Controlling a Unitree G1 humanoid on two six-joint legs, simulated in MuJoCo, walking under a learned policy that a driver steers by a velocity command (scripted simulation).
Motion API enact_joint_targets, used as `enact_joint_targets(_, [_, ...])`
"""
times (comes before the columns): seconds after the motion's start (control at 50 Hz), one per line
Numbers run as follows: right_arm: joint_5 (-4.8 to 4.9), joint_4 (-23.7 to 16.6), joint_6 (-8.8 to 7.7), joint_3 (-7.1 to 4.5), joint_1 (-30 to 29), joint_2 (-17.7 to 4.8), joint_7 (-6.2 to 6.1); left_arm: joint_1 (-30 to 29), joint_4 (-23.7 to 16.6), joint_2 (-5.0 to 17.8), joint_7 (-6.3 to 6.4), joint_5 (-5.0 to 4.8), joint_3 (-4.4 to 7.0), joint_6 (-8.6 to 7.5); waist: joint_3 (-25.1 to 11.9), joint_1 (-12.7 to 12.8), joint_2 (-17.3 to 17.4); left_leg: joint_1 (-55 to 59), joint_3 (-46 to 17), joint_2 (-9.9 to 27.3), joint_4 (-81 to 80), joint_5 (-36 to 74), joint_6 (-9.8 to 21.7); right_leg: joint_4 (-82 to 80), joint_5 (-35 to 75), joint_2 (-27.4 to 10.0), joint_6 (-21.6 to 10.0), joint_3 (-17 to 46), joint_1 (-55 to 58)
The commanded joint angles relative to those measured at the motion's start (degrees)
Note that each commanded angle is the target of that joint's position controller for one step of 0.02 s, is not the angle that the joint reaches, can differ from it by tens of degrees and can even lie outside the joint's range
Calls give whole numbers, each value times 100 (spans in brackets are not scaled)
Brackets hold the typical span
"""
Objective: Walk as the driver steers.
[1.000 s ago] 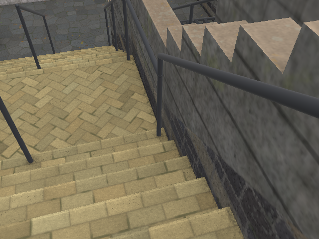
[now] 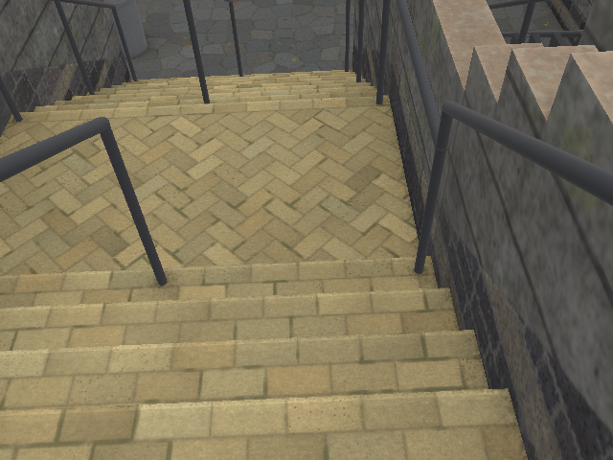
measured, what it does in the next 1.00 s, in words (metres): goes down, turning left: left foot, then right foot 0.18 m lower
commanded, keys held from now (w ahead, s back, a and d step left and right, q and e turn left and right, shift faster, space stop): q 0.20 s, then w+q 0.20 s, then w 0.60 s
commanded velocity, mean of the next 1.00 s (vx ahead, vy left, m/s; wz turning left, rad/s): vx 0.29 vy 0.00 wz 0.36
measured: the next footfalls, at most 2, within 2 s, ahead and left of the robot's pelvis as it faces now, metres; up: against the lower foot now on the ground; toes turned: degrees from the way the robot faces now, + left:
left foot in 0.18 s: +0.03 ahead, +0.14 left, +0.00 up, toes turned +14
right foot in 0.84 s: +0.36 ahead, -0.01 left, -0.18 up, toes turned +17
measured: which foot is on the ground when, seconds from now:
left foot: up 0.00-0.16, down 0.18-0.84, up 0.86-1.00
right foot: down 0.00-0.18, up 0.20-0.82, down 0.84-1.00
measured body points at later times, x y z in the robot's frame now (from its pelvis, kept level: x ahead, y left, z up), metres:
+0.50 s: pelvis +0.06 +0.08 -0.02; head +0.06 +0.09 +0.43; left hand +0.10 +0.33 -0.15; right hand +0.10 -0.17 -0.15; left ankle +0.00 +0.13 -0.74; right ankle +0.19 -0.06 -0.65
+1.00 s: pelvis +0.32 +0.06 -0.19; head +0.30 +0.06 +0.26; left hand +0.21 +0.29 -0.34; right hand +0.40 -0.16 -0.34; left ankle +0.29 +0.20 -0.73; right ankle +0.32 -0.02 -0.92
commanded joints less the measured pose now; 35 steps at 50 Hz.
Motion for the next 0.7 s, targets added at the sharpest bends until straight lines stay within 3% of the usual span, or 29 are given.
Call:
enact_joint_targets(0.02, [-105, -545, 7, -26, -355, -173, -2, 100, -234, 942, 157, -90, 302, -133, 175, 196, -704, -188, 72, 229, -1273, -293, 274, -858, -162, -1769, -1273, 1375, 938])
enact_joint_targets(0.04, [-112, -512, 60, -47, -220, -193, -38, 298, -175, 768, 195, -139, 271, -155, 114, 271, -884, -124, 260, 177, -1455, -387, 384, -782, -126, -1829, -1322, 1429, 1082])
enact_joint_targets(0.08, [-102, -560, 75, -49, -329, -127, -62, 128, -246, 809, 285, -93, 310, -181, 71, 277, -922, 433, 534, 100, -1986, -784, 611, -736, 35, -1911, -1236, 1347, 973])
enact_joint_targets(0.12, [9, -596, -6, -93, -538, -76, -198, -113, -270, 988, 310, 37, 379, -189, -65, 225, -861, 1099, 688, 29, -2369, -898, 663, -547, 415, -1965, -1040, 1120, 716])
enact_joint_targets(0.16, [136, -456, -93, -227, -305, -178, -296, -317, -203, 1030, 311, 33, 407, -178, -153, 15, -748, 1913, 713, -162, -3395, -336, 769, -14, 453, -1975, -735, 906, 564])
enact_joint_targets(0.18, [241, -117, -192, -423, 441, -423, -333, -309, -141, 740, 267, 88, 332, -177, -411, -235, -310, 3204, 566, -340, -4225, 776, 878, 1007, -146, -1661, -382, 537, -8])
enact_joint_targets(0.2, [42, 89, -295, -607, 1245, -954, -378, -86, -286, 153, 207, 126, 195, -225, -1084, -444, 945, 5204, -743, 586, -4440, 3550, 1638, 2968, -2408, -767, 187, -85, -1401])
enact_joint_targets(0.22, [-141, -123, -448, -831, 1834, -1876, -327, -284, -950, 91, 189, 30, 138, -281, -1316, -473, 996, 6482, -3006, 1959, -4349, 3795, 2746, 3944, -3472, 200, 453, 735, -3435])
enact_joint_targets(0.24, [-351, 162, -529, -836, 2178, -1525, -147, -1073, -1068, 255, 122, -207, 154, -256, -271, -1147, -40, 5892, -3291, 1988, -4869, 1641, 2452, 3904, -2855, 395, 414, 1989, -4420])
enact_joint_targets(0.26, [-132, 227, -488, -774, 1815, -1169, -24, -1193, -1013, 487, 95, -239, 175, -283, 319, -1057, 174, 5383, -3033, 1862, -5148, -201, 2288, 4046, -2420, 191, 345, 1927, -4891])
enact_joint_targets(0.28, [208, 195, -450, -605, 1180, -744, 86, -722, -650, 713, 86, -133, 267, -250, 495, -568, 313, 4404, -2633, 1511, -5310, -1571, 2043, 4467, -1750, -88, 230, 1812, -4492])
enact_joint_targets(0.3, [409, 30, -419, -497, 493, -468, 174, -267, -378, 768, 75, 52, 274, -205, 654, -202, 495, 3285, -2234, 1253, -5443, -2132, 1879, 4574, -1211, -205, 139, 1707, -3904])
enact_joint_targets(0.32, [393, -34, -379, -443, 201, -367, 209, -115, -214, 553, -8, 152, 212, -146, 816, -52, 419, 2332, -2157, 1079, -5606, -2439, 1843, 4710, -757, -198, 105, 1656, -3405])
enact_joint_targets(0.34, [296, 1, -393, -412, 122, -319, 188, -115, -162, 271, -108, 137, 121, -98, 735, -49, 218, 2015, -2106, 936, -5650, -2407, 1873, 4863, -289, -142, 111, 1613, -3248])
enact_joint_targets(0.36, [80, 204, -437, -409, 143, -359, 111, 174, 9, -125, -305, 126, -73, -40, 557, 33, 63, 1610, -1779, 721, -5474, -1783, 1764, 5157, 367, -180, 100, 1605, -2732])
enact_joint_targets(0.38, [31, 296, -500, -406, 223, -440, 36, 132, 20, -65, -438, 36, -82, -15, 470, -20, 16, 1443, -1591, 563, -5357, -1514, 1737, 5207, 597, -139, 130, 1521, -2655])
enact_joint_targets(0.4, [1, 428, -561, -398, 348, -503, -38, -49, -40, 114, -494, 35, -78, 4, 413, -129, 60, 1485, -1560, 480, -5199, -1470, 1820, 5152, 710, -117, 207, 1471, -2768])
enact_joint_targets(0.42, [-20, 680, -605, -357, 627, -419, -68, -126, -24, 223, -543, 88, -96, 32, 396, -228, 147, 1709, -1590, 465, -5034, -1445, 1886, 5044, 785, -137, 256, 1462, -3000])
enact_joint_targets(0.46, [-88, 1033, -655, -272, 1058, -297, -99, -363, -23, 257, -508, 161, -159, 45, 343, -401, 287, 2235, -1894, 554, -4690, -1226, 2044, 4671, 916, -207, 363, 1552, -3415])
enact_joint_targets(0.48, [-61, 1129, -698, -203, 1274, -145, -124, -440, -25, 266, -454, 244, -192, 27, 163, -518, 447, 2750, -1935, 503, -4412, -1051, 2119, 4199, 1359, -185, 435, 1685, -3674])
enact_joint_targets(0.5, [-97, 1396, -737, -115, 1583, 136, -214, -866, -116, 242, -432, 202, -256, 14, 201, -728, 400, 3883, -2334, 729, -4085, -720, 2083, 3354, 1908, -388, 541, 2142, -4617])
enact_joint_targets(0.54, [-94, 1792, -723, -46, 2357, 175, -292, -1391, -146, 54, -400, 136, -356, 46, 319, -1098, 392, 4687, -2545, 836, -3598, -607, 2124, 2466, 2396, -403, 597, 2126, -5356])
enact_joint_targets(0.56, [69, 1766, -701, 14, 2400, 194, -293, -1249, 6, 98, -497, 155, -351, 25, 379, -1116, 132, 4047, -2316, 697, -3308, -730, 2158, 1860, 3211, -350, 530, 1886, -4865])
enact_joint_targets(0.58, [44, 1681, -639, 93, 2256, 211, -262, -1286, 138, 95, -595, 181, -393, 34, 496, -1087, 87, 3089, -2132, 508, -3087, -870, 2211, 1402, 4119, -377, 461, 1715, -4103])
enact_joint_targets(0.6, [8, 1675, -541, 164, 2197, 179, -164, -1211, 193, 2, -649, 211, -407, 43, 522, -981, 289, 1861, -1927, 312, -3314, -1243, 2213, 1575, 4247, -259, 348, 1395, -2827])
enact_joint_targets(0.62, [-24, 1678, -498, 176, 2020, 102, -100, -1096, 210, 62, -681, 238, -425, 52, 706, -846, 353, 1073, -2070, 313, -3357, -1613, 2279, 1825, 4098, -212, 301, 1325, -2186])
enact_joint_targets(0.66, [-75, 1658, -518, 231, 1812, 124, -95, -1326, 51, 137, -605, 208, -428, 53, 762, -798, 182, 478, -1985, 191, -3190, -1863, 2197, 1709, 3405, -130, 345, 1180, -1247])
enact_joint_targets(0.7, [-25, 1687, -585, 236, 1754, 3, -152, -1480, -56, 161, -547, 185, -477, 83, 933, -773, 202, 803, -2195, 227, -2771, -1844, 2132, 1307, 2698, -104, 456, 1231, -1013])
